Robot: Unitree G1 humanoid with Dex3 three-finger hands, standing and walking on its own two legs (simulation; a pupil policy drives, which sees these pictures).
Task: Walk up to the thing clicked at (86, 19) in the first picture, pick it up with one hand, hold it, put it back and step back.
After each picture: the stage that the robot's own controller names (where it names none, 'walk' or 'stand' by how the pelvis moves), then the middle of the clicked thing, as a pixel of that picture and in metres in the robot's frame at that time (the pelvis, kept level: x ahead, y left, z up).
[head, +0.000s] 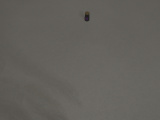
stand; (87, 16) +1.91 -0.10 -0.72
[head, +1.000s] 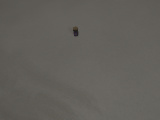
walk; (75, 31) +1.77 +0.17 -0.70
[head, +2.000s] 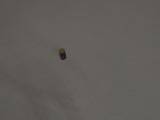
walk; (62, 54) +1.17 +0.27 -0.71
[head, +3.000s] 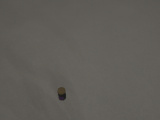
walk; (61, 94) +0.71 +0.19 -0.70
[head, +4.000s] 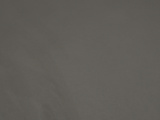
walk; out of the picture +0.41 +0.16 -0.71
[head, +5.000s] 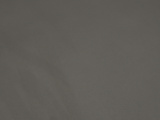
stand; out of the picture +0.31 +0.16 -0.72
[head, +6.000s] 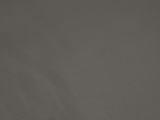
stand; out of the picture +0.33 +0.17 -0.73
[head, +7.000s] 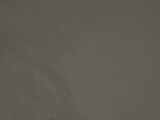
stand; out of the picture +0.31 +0.18 -0.73
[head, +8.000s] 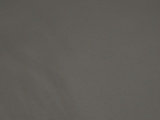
stand; out of the picture +0.31 +0.18 -0.73
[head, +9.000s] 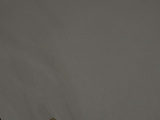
go down; out of the picture +0.34 +0.18 -0.68
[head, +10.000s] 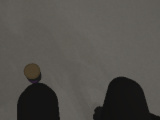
go down; (33, 74) +0.41 +0.19 -0.30
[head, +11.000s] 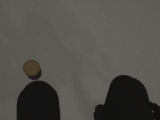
close in; (33, 70) +0.41 +0.18 -0.29
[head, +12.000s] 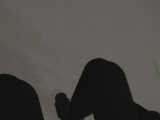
close; out of the picture +0.41 +0.22 -0.22
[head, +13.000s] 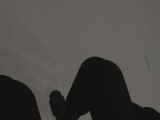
close; out of the picture +0.39 +0.23 -0.22
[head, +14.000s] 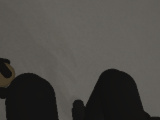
lift; (0, 77) +0.33 +0.23 -0.16
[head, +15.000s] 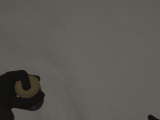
lift; (30, 94) +0.31 +0.17 +0.01
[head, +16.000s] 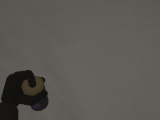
hold; (36, 94) +0.33 +0.17 +0.00
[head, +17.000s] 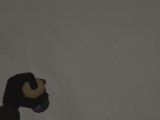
hold; (37, 96) +0.32 +0.17 +0.00
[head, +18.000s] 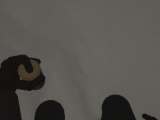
crouch; (32, 76) +0.37 +0.17 -0.09
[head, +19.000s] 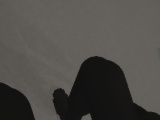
lower; out of the picture +0.42 +0.24 -0.23
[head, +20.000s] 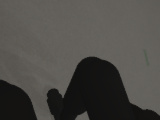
lower; out of the picture +0.42 +0.25 -0.23
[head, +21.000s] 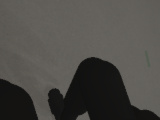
lower; out of the picture +0.42 +0.25 -0.23
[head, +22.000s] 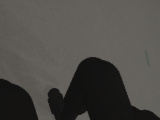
lower; out of the picture +0.41 +0.25 -0.23
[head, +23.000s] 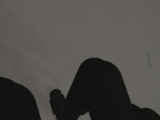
loosen; out of the picture +0.41 +0.25 -0.23
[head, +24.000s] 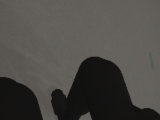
withdraw; out of the picture +0.40 +0.22 -0.23
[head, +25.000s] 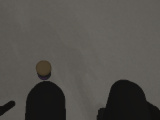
walk; (44, 70) +0.42 +0.17 -0.31
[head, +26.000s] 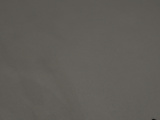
stand; out of the picture +0.33 +0.14 -0.66
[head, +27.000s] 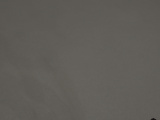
stand; out of the picture +0.35 +0.16 -0.67
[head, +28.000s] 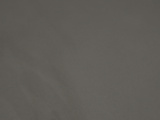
stand; out of the picture +0.35 +0.15 -0.69
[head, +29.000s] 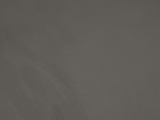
walk; out of the picture +0.36 +0.14 -0.72
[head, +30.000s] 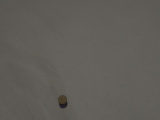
walk; (62, 102) +0.52 +0.13 -0.71
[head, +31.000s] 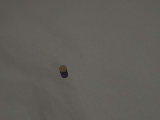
walk; (63, 71) +0.82 +0.23 -0.70
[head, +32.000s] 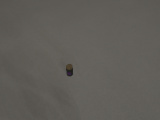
stand; (69, 70) +0.99 +0.14 -0.71
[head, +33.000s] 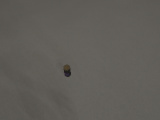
stand; (67, 70) +0.99 +0.16 -0.72
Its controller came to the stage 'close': yes
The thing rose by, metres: 0.72
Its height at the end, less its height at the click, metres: +0.00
